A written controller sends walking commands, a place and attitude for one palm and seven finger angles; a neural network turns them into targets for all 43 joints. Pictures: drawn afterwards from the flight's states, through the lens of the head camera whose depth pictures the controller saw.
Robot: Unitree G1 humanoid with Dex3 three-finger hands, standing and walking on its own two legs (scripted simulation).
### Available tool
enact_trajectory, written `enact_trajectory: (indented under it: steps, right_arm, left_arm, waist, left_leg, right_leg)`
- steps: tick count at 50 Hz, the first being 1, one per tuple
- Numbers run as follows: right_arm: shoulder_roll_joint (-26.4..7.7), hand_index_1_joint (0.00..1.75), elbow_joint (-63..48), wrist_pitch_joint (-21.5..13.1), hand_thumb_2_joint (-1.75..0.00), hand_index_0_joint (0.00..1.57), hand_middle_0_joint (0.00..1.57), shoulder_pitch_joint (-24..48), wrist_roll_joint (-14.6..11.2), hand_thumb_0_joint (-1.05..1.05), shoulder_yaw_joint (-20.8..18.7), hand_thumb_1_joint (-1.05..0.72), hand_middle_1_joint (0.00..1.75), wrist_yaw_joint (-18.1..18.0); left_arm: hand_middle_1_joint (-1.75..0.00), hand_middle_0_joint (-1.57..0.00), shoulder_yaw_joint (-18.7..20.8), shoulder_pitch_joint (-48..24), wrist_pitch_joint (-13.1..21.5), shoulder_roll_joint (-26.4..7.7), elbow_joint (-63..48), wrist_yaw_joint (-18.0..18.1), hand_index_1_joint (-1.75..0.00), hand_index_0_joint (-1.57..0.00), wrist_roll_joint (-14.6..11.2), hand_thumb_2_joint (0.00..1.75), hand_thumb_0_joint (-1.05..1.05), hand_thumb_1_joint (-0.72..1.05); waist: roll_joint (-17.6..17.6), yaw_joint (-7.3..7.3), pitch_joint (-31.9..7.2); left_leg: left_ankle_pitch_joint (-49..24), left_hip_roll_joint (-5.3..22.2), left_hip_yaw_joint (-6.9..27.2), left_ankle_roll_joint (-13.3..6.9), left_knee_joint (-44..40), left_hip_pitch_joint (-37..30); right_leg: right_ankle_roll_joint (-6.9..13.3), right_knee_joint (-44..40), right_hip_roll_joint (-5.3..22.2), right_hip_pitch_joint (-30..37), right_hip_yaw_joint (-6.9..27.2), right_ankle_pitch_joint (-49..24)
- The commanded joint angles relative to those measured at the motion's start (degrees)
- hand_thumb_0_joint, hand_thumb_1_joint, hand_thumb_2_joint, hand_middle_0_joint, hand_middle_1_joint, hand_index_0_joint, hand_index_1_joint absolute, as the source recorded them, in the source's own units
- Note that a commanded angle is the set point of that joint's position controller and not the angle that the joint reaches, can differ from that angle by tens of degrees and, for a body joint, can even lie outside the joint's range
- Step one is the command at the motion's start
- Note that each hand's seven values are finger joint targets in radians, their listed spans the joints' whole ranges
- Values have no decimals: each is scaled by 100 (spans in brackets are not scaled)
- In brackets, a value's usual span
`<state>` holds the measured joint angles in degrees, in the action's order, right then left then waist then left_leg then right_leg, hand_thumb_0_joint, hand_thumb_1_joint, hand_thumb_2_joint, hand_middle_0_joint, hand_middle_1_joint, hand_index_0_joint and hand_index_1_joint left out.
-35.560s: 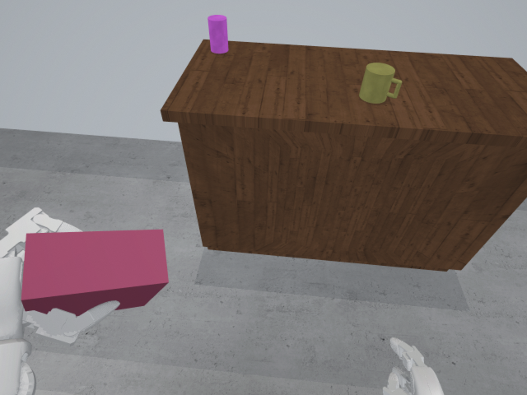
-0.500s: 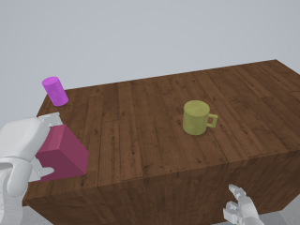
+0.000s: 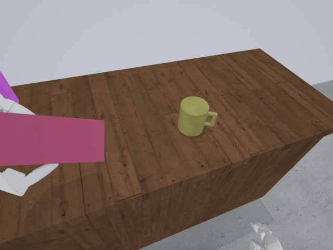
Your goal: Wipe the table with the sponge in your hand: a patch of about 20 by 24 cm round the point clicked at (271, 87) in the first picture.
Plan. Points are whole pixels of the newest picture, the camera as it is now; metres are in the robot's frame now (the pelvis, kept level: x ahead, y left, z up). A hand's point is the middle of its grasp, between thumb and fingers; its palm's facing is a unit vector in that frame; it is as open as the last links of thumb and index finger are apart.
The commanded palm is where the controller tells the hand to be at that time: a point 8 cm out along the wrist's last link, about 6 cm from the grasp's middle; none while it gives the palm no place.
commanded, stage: step back with the hand held close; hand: left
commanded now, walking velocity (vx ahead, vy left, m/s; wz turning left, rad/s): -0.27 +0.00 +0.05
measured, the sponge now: (64, 143) +0.25 +0.19 +0.20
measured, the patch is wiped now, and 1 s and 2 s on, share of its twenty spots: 1.00 1.00 1.00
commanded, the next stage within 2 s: stop stepping back and stand still in 1.26 s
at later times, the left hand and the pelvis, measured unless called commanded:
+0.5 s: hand out of the picture +0.15 +0.24 +0.24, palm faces +0.51 -0.79 -0.33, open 10.1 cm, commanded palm +0.09 +0.28 +0.24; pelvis -0.06 +0.00 -0.01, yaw +2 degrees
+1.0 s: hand out of the picture +0.09 +0.23 +0.23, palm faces +0.49 -0.80 -0.35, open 10.1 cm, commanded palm +0.03 +0.29 +0.24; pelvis -0.11 +0.00 -0.03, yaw +4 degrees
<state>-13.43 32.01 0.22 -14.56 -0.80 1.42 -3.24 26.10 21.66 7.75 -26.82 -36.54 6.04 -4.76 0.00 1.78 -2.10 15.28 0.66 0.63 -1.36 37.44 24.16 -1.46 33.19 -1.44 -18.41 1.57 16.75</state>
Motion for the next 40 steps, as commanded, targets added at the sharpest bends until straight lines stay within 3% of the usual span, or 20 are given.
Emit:
enact_trajectory:
  steps: [1, 4, 6, 7, 8, 12, 13, 18, 21, 22, 23, 25, 27, 28, 29, 32, 34, 36, 37, 40]
  right_arm:
    - [-728, 30, -951, -462, -90, 20, 20, 821, -7, 0, -266, -90, 30, -25]
    - [-738, 30, -915, -573, -90, 20, 20, 860, -13, 0, -274, -90, 30, -44]
    - [-744, 30, -860, -633, -90, 20, 20, 804, -13, 0, -278, -90, 30, -65]
    - [-777, 30, -871, -660, -90, 20, 20, 894, -7, 0, -275, -90, 30, -91]
    - [-737, 30, -811, -674, -90, 20, 20, 809, 9, 0, -253, -90, 30, -103]
    - [-775, 30, -787, -756, -90, 20, 20, 782, 16, 0, -274, -90, 30, -150]
    - [-739, 30, -759, -762, -90, 20, 20, 708, 15, 0, -253, -90, 30, -152]
    - [-740, 30, -811, -811, -90, 20, 20, 752, 3, 0, -237, -90, 30, -177]
    - [-702, 30, -860, -803, -90, 20, 20, 789, -4, 0, -229, -90, 30, -165]
    - [-723, 30, -844, -800, -90, 20, 20, 857, 18, 0, -221, -90, 30, -169]
    - [-675, 30, -800, -780, -90, 20, 20, 842, 36, 0, -184, -90, 30, -161]
    - [-669, 30, -834, -758, -90, 20, 20, 841, 43, 0, -200, -90, 30, -146]
    - [-686, 30, -852, -752, -90, 20, 20, 864, 47, 0, -230, -90, 30, -144]
    - [-666, 30, -852, -725, -90, 20, 20, 850, 56, 0, -227, -90, 30, -135]
    - [-686, 30, -928, -741, -90, 20, 20, 856, 35, 0, -263, -90, 30, -131]
    - [-753, 30, -962, -786, -90, 20, 20, 880, 34, 0, -311, -90, 30, -128]
    - [-747, 30, -951, -825, -90, 20, 20, 797, 33, 0, -342, -90, 30, -117]
    - [-714, 30, -919, -861, -90, 20, 20, 684, 15, 0, -366, -90, 30, -100]
    - [-726, 30, -888, -879, -90, 20, 20, 693, 15, 0, -360, -90, 30, -93]
    - [-650, 30, -734, -880, -90, 20, 20, 571, 39, 0, -314, -90, 30, -91]
  left_arm:
    - [-160, -120, 772, 15, 437, -938, -1161, 139, -160, -120, -76, 130, 0, 10]
    - [-160, -120, 726, -2, 482, -937, -1391, 185, -160, -120, -60, 130, 0, 10]
    - [-160, -120, 751, -152, 512, -974, -1415, 223, -160, -120, -33, 130, 0, 10]
    - [-160, -120, 821, -270, 544, -1095, -1589, 256, -160, -120, -11, 130, 0, 10]
    - [-160, -120, 751, -239, 562, -968, -1406, 269, -160, -120, -7, 130, 0, 10]
    - [-160, -120, 797, -483, 587, -1019, -1306, 314, -160, -120, 22, 130, 0, 10]
    - [-160, -120, 661, -519, 593, -832, -1156, 301, -160, -120, 20, 130, 0, 10]
    - [-160, -120, 469, -835, 574, -693, -842, 281, -160, -120, 57, 130, 0, 10]
    - [-160, -120, 408, -1004, 549, -733, -806, 273, -160, -120, 72, 130, 0, 10]
    - [-160, -120, 462, -1062, 568, -871, -997, 286, -160, -120, 71, 130, 0, 10]
    - [-160, -120, 314, -971, 596, -700, -959, 280, -160, -120, 72, 130, 0, 10]
    - [-160, -120, 375, -917, 632, -780, -1089, 308, -160, -120, 90, 130, 0, 10]
    - [-160, -120, 601, -832, 709, -1025, -1389, 356, -160, -120, 93, 130, 0, 10]
    - [-160, -120, 512, -709, 726, -852, -1325, 354, -160, -120, 79, 130, 0, 10]
    - [-160, -120, 629, -662, 741, -925, -1414, 373, -160, -120, 81, 130, 0, 10]
    - [-160, -120, 830, -641, 816, -1061, -1574, 421, -160, -120, 101, 130, 0, 10]
    - [-160, -120, 810, -634, 826, -894, -1374, 433, -160, -120, 125, 130, 0, 10]
    - [-160, -120, 845, -692, 845, -923, -1250, 435, -160, -120, 122, 130, 0, 10]
    - [-160, -120, 881, -695, 861, -1030, -1326, 442, -160, -120, 121, 130, 0, 10]
    - [-160, -120, 630, -713, 854, -883, -1172, 476, -160, -120, 105, 130, 0, 10]
  waist:
    - [796, -282, -983]
    - [769, -246, -982]
    - [562, -202, -854]
    - [687, -193, -850]
    - [660, -172, -743]
    - [611, -132, -592]
    - [635, -116, -551]
    - [681, -130, -374]
    - [119, -125, -222]
    - [77, -103, -260]
    - [58, -89, -285]
    - [-36, -94, -413]
    - [125, -81, -584]
    - [301, -78, -605]
    - [397, -112, -688]
    - [837, -115, -669]
    - [1087, -114, -659]
    - [723, -104, -637]
    - [596, -85, -711]
    - [-197, -22, -394]
  left_leg:
    - [-1337, 885, 1060, -206, -961, -558]
    - [-726, 852, 1038, -200, -1035, -487]
    - [181, 756, 999, -166, -966, -205]
    - [538, 703, 1015, -169, -1041, -188]
    - [941, 682, 1016, -187, -1030, -41]
    - [1595, 661, 1094, -170, -1087, 11]
    - [1741, 693, 1136, -188, -1139, 99]
    - [2071, 744, 1165, -213, -1284, 263]
    - [1956, 584, 930, -133, -810, 238]
    - [1758, 526, 899, -99, -642, 12]
    - [1569, 540, 907, -117, -539, -11]
    - [1285, 517, 847, -77, -327, -39]
    - [1139, 563, 896, -51, -343, -168]
    - [1125, 642, 981, -95, -549, -13]
    - [1159, 709, 1030, -111, -694, 43]
    - [1969, 894, 1227, -175, -1183, 379]
    - [2333, 1060, 1261, -267, -1417, 913]
    - [2190, 945, 1053, -203, -1066, 982]
    - [2053, 819, 939, -124, -865, 637]
    - [2049, 487, 637, 57, 334, 301]
  right_leg:
    - [173, -132, 361, 149, -32, -978]
    - [191, -70, 417, 79, 14, -807]
    - [256, -179, 524, 17, 138, -746]
    - [289, -155, 557, -21, 183, -675]
    - [284, -184, 540, -111, 157, -474]
    - [310, -269, 523, -437, 229, 90]
    - [275, -218, 450, -446, 124, 214]
    - [218, -203, 326, -540, 86, 591]
    - [326, -663, 596, -854, 408, 944]
    - [398, -770, 720, -1024, 565, 875]
    - [410, -746, 787, -1021, 592, 541]
    - [447, -695, 939, -954, 720, 105]
    - [482, -537, 1004, -914, 733, -136]
    - [419, -329, 870, -773, 548, -209]
    - [360, -160, 761, -682, 442, -207]
    - [274, 186, 464, -549, 196, 475]
    - [218, 603, 316, -164, 53, 640]
    - [281, 395, 447, -189, 186, 504]
    - [344, 130, 569, -441, 333, 481]
    - [605, -817, 1241, -1384, 1014, 1028]
